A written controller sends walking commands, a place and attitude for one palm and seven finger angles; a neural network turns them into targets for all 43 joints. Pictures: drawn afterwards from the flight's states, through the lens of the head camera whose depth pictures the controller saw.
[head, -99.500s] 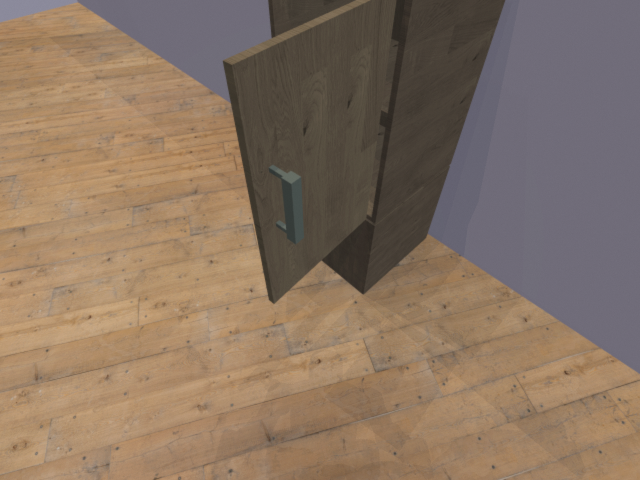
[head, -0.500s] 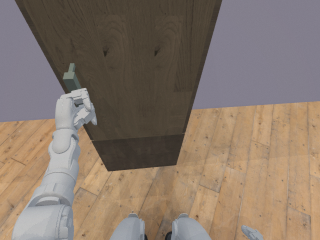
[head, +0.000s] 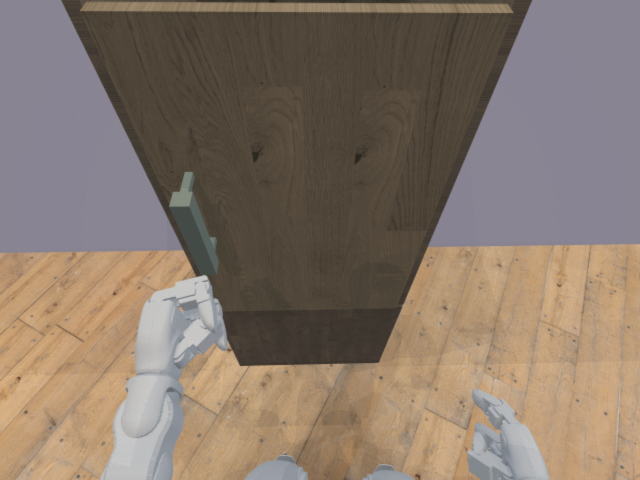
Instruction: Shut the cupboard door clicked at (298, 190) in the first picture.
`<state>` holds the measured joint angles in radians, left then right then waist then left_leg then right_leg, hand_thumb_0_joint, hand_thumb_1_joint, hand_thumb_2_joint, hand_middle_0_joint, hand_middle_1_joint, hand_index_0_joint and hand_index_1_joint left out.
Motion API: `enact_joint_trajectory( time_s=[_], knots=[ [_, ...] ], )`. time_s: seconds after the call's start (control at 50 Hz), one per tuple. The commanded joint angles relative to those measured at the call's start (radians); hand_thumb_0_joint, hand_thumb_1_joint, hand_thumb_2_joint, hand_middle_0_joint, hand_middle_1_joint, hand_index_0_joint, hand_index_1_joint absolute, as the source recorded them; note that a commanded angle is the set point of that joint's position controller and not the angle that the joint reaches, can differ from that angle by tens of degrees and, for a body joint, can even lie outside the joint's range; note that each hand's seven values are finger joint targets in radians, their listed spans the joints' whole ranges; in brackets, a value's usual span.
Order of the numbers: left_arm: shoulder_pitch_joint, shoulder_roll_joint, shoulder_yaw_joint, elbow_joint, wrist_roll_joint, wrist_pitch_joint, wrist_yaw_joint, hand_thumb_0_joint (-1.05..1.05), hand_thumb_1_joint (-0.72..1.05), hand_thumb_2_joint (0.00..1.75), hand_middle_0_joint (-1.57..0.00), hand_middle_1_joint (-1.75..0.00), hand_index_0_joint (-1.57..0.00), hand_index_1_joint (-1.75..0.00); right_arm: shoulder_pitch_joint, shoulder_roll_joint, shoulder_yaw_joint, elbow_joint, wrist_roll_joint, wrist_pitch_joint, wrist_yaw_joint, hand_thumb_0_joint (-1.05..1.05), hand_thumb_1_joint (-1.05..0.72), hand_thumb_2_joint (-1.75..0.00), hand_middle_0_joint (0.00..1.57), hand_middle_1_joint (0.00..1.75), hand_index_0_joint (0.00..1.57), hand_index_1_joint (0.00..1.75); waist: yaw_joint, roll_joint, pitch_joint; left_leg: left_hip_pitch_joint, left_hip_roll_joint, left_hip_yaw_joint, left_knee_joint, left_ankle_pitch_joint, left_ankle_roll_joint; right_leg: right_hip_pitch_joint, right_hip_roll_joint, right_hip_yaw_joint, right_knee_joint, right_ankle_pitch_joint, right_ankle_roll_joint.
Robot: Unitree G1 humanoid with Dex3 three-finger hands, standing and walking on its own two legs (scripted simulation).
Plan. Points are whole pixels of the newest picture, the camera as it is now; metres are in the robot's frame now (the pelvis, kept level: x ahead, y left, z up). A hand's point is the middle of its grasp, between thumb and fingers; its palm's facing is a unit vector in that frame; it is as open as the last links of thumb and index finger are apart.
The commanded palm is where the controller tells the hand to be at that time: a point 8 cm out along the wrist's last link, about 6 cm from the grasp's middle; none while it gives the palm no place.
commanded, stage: draw the hand back to the body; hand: left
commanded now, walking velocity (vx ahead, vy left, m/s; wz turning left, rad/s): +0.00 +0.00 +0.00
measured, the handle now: (199, 226) +0.42 +0.20 +0.04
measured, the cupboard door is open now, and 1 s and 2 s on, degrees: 0 0 0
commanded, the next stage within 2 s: step back with the hand held close in 1.66 s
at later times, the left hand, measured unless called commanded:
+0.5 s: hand (165, 329) +0.25 +0.18 +0.11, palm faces +0.11 -0.99 -0.05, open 3.1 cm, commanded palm +0.22 +0.23 +0.12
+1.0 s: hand (54, 332) +0.21 +0.23 +0.18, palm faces +0.36 -0.87 -0.34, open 4.0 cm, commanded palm +0.17 +0.27 +0.20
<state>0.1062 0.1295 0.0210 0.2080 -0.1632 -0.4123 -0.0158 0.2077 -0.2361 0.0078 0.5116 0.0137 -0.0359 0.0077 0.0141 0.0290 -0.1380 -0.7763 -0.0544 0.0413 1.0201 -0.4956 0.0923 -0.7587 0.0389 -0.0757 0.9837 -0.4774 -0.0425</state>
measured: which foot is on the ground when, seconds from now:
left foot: down 0.00-1.00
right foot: down 0.00-1.00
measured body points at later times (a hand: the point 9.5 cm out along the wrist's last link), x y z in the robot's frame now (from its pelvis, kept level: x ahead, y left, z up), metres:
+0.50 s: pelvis +0.00 -0.01 +0.02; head +0.03 -0.01 +0.47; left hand +0.24 +0.23 +0.11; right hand +0.17 -0.24 -0.06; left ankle +0.00 +0.06 -0.67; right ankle +0.00 -0.10 -0.67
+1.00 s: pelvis +0.01 -0.01 +0.06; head +0.00 -0.03 +0.51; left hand +0.19 +0.28 +0.20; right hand +0.21 -0.21 -0.02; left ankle +0.00 +0.06 -0.67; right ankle +0.00 -0.10 -0.67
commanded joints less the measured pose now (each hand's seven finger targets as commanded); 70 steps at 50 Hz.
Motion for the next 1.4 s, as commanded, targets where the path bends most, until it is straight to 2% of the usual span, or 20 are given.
enact_joint_trajectory(
  time_s=[0.0, 0.06, 0.08, 0.12, 0.18, 0.26, 0.36, 0.4, 0.44, 0.48, 0.56, 0.58, 0.6, 0.66, 0.78, 0.9, 1.18, 1.26, 1.3, 1.38],
  knots=[
    [-0.22, 0.09, 0.041, -0.289, 0.014, -0.068, 0.016, 0.0, 0.9, 0.9, -1.3, -1.5, -1.3, -1.5, 0.017, -0.119, -0.058, -0.113, -0.007, -0.032, -0.018, 0.0, -0.9, -0.9, 0.2, 0.3, 0.2, 0.3, -0.036, 0.012, -0.302, 0.241, 0.064, -0.136, -0.101, 0.496, -0.098, 0.094, -0.01, 0.04, -0.052, 0.369, 0.004],
    [-0.211, 0.053, -0.009, -0.29, 0.016, -0.055, -0.001, 0.0, 0.9, 0.9, -1.3, -1.5, -1.3, -1.5, 0.006, -0.116, -0.053, -0.117, -0.004, -0.033, -0.017, 0.0, -0.9, -0.9, 0.2, 0.3, 0.2, 0.3, -0.046, 0.034, -0.293, 0.256, 0.066, -0.147, -0.1, 0.477, -0.106, 0.065, -0.009, 0.035, -0.057, 0.335, 0.004],
    [-0.21, 0.094, 0.023, -0.322, 0.012, -0.048, -0.004, 0.0, 0.9, 0.9, -1.3, -1.5, -1.3, -1.5, 0.017, -0.122, -0.055, -0.121, 0.0, -0.031, -0.02, 0.0, -0.9, -0.9, 0.2, 0.3, 0.2, 0.3, -0.037, 0.035, -0.318, 0.268, 0.067, -0.155, -0.11, 0.488, -0.109, 0.086, -0.006, 0.035, -0.058, 0.331, 0.001],
    [-0.187, 0.108, 0.029, -0.379, 0.01, -0.018, -0.007, 0.0, 0.9, 0.9, -1.3, -1.5, -1.3, -1.5, 0.004, -0.118, -0.048, -0.138, 0.005, -0.029, -0.024, 0.0, -0.9, -0.9, 0.2, 0.3, 0.2, 0.3, -0.021, 0.068, -0.339, 0.316, 0.067, -0.16, -0.14, 0.496, -0.114, 0.12, -0.006, 0.032, -0.079, 0.328, 0.0],
    [-0.089, 0.147, 0.079, -0.404, -0.014, 0.045, -0.01, 0.0, 0.9, 0.9, -1.3, -1.5, -1.3, -1.5, 0.004, -0.117, -0.038, -0.158, 0.013, -0.022, -0.036, 0.0, -0.9, -0.9, 0.2, 0.3, 0.2, 0.3, -0.007, 0.024, -0.329, 0.308, 0.061, -0.146, -0.176, 0.51, -0.103, 0.215, 0.0, 0.031, -0.118, 0.372, 0.0],
    [0.022, 0.162, 0.128, -0.416, -0.046, 0.104, -0.021, 0.0, 0.9, 0.9, -1.3, -1.5, -1.3, -1.5, -0.01, -0.112, -0.025, -0.177, 0.022, -0.024, -0.043, 0.0, -0.9, -0.9, 0.2, 0.3, 0.2, 0.3, -0.004, -0.039, -0.217, 0.258, 0.056, -0.121, -0.229, 0.423, -0.087, 0.285, -0.003, 0.028, -0.178, 0.376, 0.002],
    [0.042, 0.16, 0.118, -0.499, -0.065, 0.119, -0.047, 0.0, 0.9, 0.9, -1.3, -1.5, -1.3, -1.5, -0.025, -0.118, -0.017, -0.191, 0.028, -0.054, -0.053, 0.0, -0.9, -0.9, 0.2, 0.3, 0.2, 0.3, -0.021, -0.006, -0.143, 0.274, 0.051, -0.121, -0.272, 0.325, -0.078, 0.288, -0.009, 0.03, -0.23, 0.309, 0.004],
    [0.037, 0.179, 0.129, -0.541, -0.07, 0.117, -0.052, 0.0, 0.9, 0.9, -1.3, -1.5, -1.3, -1.5, -0.027, -0.12, -0.016, -0.189, 0.029, -0.071, -0.059, 0.0, -0.9, -0.9, 0.2, 0.3, 0.2, 0.3, -0.018, 0.036, -0.153, 0.302, 0.048, -0.123, -0.282, 0.323, -0.077, 0.301, -0.011, 0.035, -0.242, 0.297, 0.001],
    [0.061, 0.191, 0.145, -0.557, -0.081, 0.124, -0.058, 0.0, 0.9, 0.9, -1.3, -1.5, -1.3, -1.5, -0.021, -0.121, -0.016, -0.183, 0.03, -0.087, -0.063, 0.0, -0.9, -0.9, 0.2, 0.3, 0.2, 0.3, -0.017, 0.028, -0.149, 0.319, 0.047, -0.125, -0.295, 0.321, -0.08, 0.312, -0.01, 0.034, -0.256, 0.295, 0.002],
    [0.093, 0.236, 0.194, -0.55, -0.092, 0.138, -0.064, 0.0, 0.9, 0.9, -1.27, -1.47, -1.27, -1.47, -0.018, -0.129, -0.017, -0.178, 0.034, -0.096, -0.069, 0.0, -0.9, -0.9, 0.2, 0.3, 0.2, 0.3, -0.01, -0.025, -0.134, 0.303, 0.045, -0.12, -0.306, 0.296, -0.071, 0.342, -0.012, 0.044, -0.281, 0.285, 0.005],
    [0.098, 0.252, 0.223, -0.583, -0.109, 0.178, -0.083, 0.0, 0.9, 0.9, -1.16, -1.35, -1.16, -1.35, -0.035, -0.124, -0.009, -0.175, 0.041, -0.116, -0.075, 0.0, -0.9, -0.9, 0.2, 0.3, 0.2, 0.3, -0.001, 0.02, -0.103, 0.326, 0.039, -0.114, -0.339, 0.283, -0.071, 0.365, -0.017, 0.049, -0.315, 0.276, 0.005],
    [0.116, 0.403, 0.249, -0.535, 0.03, 0.23, 0.012, 0.0, 0.9, 0.9, -1.13, -1.32, -1.13, -1.32, -0.044, -0.115, -0.02, -0.155, 0.035, -0.091, -0.084, 0.0, -0.9, -0.9, 0.2, 0.3, 0.2, 0.3, 0.028, 0.023, -0.092, 0.323, 0.049, -0.119, -0.366, 0.28, -0.058, 0.411, -0.061, 0.119, -0.381, 0.267, -0.004],
    [0.093, 0.305, 0.186, -0.598, 0.036, 0.255, 0.046, 0.0, 0.9, 0.9, -1.11, -1.29, -1.11, -1.29, -0.067, -0.095, -0.006, -0.174, 0.032, -0.082, -0.087, 0.0, -0.9, -0.9, 0.2, 0.3, 0.2, 0.3, 0.009, 0.026, -0.065, 0.341, 0.045, -0.114, -0.387, 0.291, -0.056, 0.429, -0.07, 0.116, -0.401, 0.278, 0.003],
    [0.152, 0.313, 0.195, -0.619, 0.06, 0.3, 0.104, 0.0, 0.9, 0.9, -1.02, -1.2, -1.02, -1.2, -0.074, -0.097, 0.0, -0.158, 0.031, -0.068, -0.091, 0.0, -0.9, -0.9, 0.2, 0.3, 0.2, 0.3, 0.011, 0.025, -0.034, 0.425, 0.057, -0.115, -0.438, 0.315, -0.057, 0.469, -0.065, 0.096, -0.443, 0.294, 0.006],
    [0.14, 0.348, 0.236, -0.663, 0.081, 0.324, 0.138, 0.0, 0.9, 0.9, -0.86, -1.02, -0.86, -1.02, -0.109, -0.105, 0.006, -0.126, 0.023, -0.072, -0.094, 0.0, -0.9, -0.9, 0.2, 0.3, 0.2, 0.3, 0.014, 0.021, 0.022, 0.525, 0.064, -0.117, -0.538, 0.332, -0.059, 0.531, -0.055, 0.081, -0.528, 0.288, 0.005],
    [0.184, 0.335, 0.257, -0.701, 0.088, 0.324, 0.139, 0.0, 0.9, 0.9, -0.69, -0.84, -0.69, -0.84, -0.12, -0.098, 0.005, -0.104, 0.018, -0.086, -0.083, 0.0, -0.9, -0.9, 0.2, 0.3, 0.2, 0.3, 0.023, 0.022, 0.035, 0.608, 0.07, -0.119, -0.601, 0.42, -0.068, 0.593, -0.052, 0.066, -0.567, 0.352, 0.006],
    [0.252, 0.428, 0.428, -0.796, 0.084, 0.303, 0.137, 0.0, 0.9, 0.9, -0.31, -0.42, -0.31, -0.42, -0.141, -0.1, -0.009, -0.068, 0.01, -0.097, -0.064, 0.0, -0.9, -0.9, 0.2, 0.3, 0.2, 0.3, 0.049, 0.058, 0.041, 0.669, 0.079, -0.118, -0.642, 0.567, -0.086, 0.663, -0.05, 0.06, -0.605, 0.44, 0.008],
    [0.268, 0.437, 0.464, -0.802, 0.071, 0.294, 0.135, 0.0, 0.9, 0.9, -0.2, -0.3, -0.2, -0.3, -0.145, -0.094, -0.013, -0.066, 0.013, -0.091, -0.061, 0.0, -0.9, -0.9, 0.2, 0.3, 0.2, 0.3, 0.051, 0.024, 0.048, 0.653, 0.072, -0.102, -0.644, 0.519, -0.076, 0.673, -0.055, 0.065, -0.615, 0.436, 0.011],
    [0.299, 0.394, 0.432, -0.751, 0.071, 0.297, 0.13, 0.0, 0.9, 0.9, -0.2, -0.3, -0.2, -0.3, -0.137, -0.096, -0.015, -0.057, 0.013, -0.089, -0.06, 0.0, -0.9, -0.9, 0.2, 0.3, 0.2, 0.3, 0.045, 0.022, 0.078, 0.644, 0.072, -0.101, -0.646, 0.525, -0.075, 0.662, -0.057, 0.062, -0.615, 0.439, 0.011],
    [0.272, 0.4, 0.422, -0.761, 0.076, 0.295, 0.128, 0.0, 0.9, 0.9, -0.2, -0.3, -0.2, -0.3, -0.145, -0.107, -0.024, -0.058, 0.017, -0.085, -0.059, 0.0, -0.9, -0.9, 0.2, 0.3, 0.2, 0.3, 0.043, 0.01, 0.071, 0.658, 0.074, -0.1, -0.646, 0.506, -0.067, 0.649, -0.055, 0.064, -0.624, 0.421, 0.015]
  ],
)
